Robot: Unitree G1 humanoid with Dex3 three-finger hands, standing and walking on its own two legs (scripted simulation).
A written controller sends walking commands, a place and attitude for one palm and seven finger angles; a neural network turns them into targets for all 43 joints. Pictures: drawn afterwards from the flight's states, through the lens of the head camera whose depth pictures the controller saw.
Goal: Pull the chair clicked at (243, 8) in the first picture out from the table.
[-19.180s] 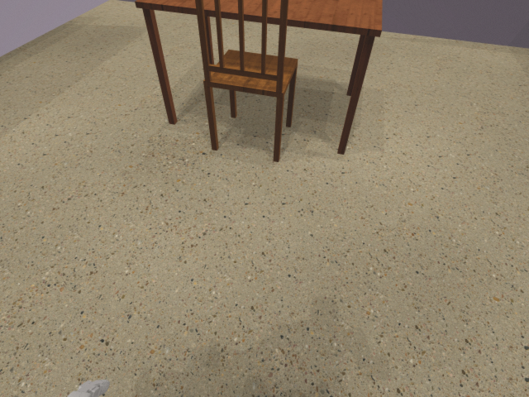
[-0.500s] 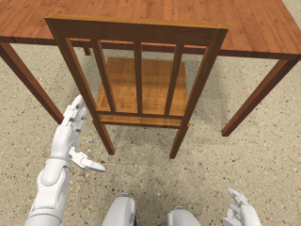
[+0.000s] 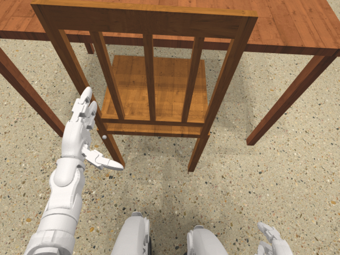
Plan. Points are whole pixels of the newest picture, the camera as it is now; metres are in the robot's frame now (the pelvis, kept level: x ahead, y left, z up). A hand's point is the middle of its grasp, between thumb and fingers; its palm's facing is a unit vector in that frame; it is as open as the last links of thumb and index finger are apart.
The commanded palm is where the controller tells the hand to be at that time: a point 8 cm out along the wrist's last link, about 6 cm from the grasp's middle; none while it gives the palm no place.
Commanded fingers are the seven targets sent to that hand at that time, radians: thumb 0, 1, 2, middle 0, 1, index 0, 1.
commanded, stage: aim the fingers beside a spindle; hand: left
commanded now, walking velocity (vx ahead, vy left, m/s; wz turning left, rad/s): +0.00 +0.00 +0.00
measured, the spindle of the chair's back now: (151, 86) +0.53 +0.06 +0.03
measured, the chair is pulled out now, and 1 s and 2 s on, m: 0.00 0.00 0.00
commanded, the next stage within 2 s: none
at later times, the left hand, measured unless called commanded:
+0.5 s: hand (109, 135) +0.38 +0.15 +0.02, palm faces -0.04 -1.00 -0.05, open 16.9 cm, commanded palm +0.36 +0.19 +0.02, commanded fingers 0.00 -0.50 0.30 -0.06 -0.08 -0.06 -0.08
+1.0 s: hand (115, 137) +0.38 +0.14 +0.01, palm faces -0.07 -1.00 -0.02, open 16.9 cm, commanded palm +0.37 +0.20 +0.02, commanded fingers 0.00 -0.50 0.30 -0.06 -0.08 -0.06 -0.08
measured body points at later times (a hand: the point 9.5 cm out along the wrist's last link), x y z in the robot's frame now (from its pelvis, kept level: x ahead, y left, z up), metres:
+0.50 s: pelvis +0.00 +0.01 +0.00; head +0.11 +0.02 +0.43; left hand +0.38 +0.21 +0.03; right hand +0.11 -0.25 -0.12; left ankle +0.06 +0.10 -0.63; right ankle -0.01 -0.10 -0.63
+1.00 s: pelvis +0.00 +0.00 +0.00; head +0.12 +0.01 +0.43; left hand +0.38 +0.20 +0.01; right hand +0.12 -0.25 -0.12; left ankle +0.06 +0.10 -0.63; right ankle -0.01 -0.10 -0.63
